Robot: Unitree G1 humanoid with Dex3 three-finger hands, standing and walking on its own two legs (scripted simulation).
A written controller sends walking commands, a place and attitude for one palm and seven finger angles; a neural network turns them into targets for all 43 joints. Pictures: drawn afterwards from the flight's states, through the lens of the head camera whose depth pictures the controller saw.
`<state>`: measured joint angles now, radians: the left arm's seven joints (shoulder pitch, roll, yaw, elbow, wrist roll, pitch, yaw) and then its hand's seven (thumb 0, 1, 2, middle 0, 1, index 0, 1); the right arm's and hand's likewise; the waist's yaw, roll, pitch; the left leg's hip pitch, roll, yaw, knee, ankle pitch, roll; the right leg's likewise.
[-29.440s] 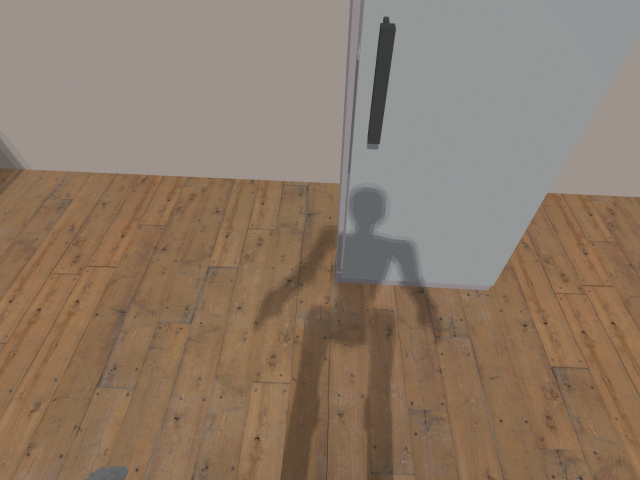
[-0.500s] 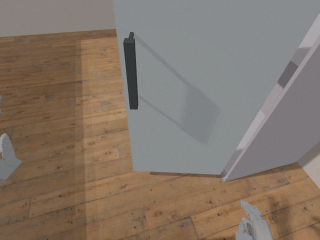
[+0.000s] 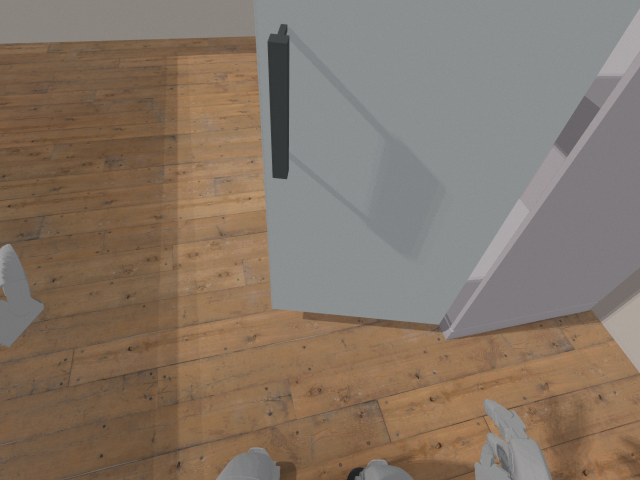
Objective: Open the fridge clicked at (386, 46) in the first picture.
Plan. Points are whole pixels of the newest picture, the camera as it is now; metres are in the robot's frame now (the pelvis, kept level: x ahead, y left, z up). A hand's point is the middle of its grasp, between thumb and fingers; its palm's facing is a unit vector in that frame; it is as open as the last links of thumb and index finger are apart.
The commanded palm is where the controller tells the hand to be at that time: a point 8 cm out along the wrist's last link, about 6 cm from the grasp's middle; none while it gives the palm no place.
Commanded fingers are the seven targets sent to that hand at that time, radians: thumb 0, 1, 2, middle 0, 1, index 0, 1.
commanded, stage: step back with the hand held close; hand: left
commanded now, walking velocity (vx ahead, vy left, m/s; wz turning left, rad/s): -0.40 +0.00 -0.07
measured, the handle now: (281, 108) +0.67 +0.11 +0.10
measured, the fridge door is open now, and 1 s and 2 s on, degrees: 73 73 73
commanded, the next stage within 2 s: stop stepping back and stand still in 0.30 s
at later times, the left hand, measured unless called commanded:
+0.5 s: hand out of the picture +0.08 +0.26 +0.19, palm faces +0.41 -0.82 -0.40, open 7.4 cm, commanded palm +0.02 +0.30 +0.20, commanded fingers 0.00 0.90 0.90 -0.20 -0.30 -0.20 -0.30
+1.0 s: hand out of the picture +0.02 +0.23 +0.19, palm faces +0.36 -0.80 -0.47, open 7.4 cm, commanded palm -0.04 +0.27 +0.20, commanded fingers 0.00 0.90 0.90 -0.20 -0.30 -0.20 -0.30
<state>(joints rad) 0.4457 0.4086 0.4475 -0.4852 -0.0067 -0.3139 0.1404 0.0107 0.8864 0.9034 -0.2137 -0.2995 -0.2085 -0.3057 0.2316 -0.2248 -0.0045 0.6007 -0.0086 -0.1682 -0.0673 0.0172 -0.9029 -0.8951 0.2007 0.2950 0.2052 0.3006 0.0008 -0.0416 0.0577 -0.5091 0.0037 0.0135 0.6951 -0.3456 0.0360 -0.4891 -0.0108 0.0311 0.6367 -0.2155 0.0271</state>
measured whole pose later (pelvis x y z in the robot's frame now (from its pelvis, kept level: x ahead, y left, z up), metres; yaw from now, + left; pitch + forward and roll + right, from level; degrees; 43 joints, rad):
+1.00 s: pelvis -0.21 -0.01 +0.01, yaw -5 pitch -2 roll +0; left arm 0.54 0.42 0.42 -0.42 0.01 -0.21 0.16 0.01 0.89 0.90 -0.21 -0.30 -0.21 -0.31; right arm 0.35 -0.21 -0.01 0.67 -0.02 -0.13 -0.08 0.02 -0.90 -0.90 0.20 0.29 0.20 0.30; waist -0.06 0.00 -0.06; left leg -0.36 0.06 0.06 0.64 -0.32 0.01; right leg -0.25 0.03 -0.07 0.61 -0.40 -0.05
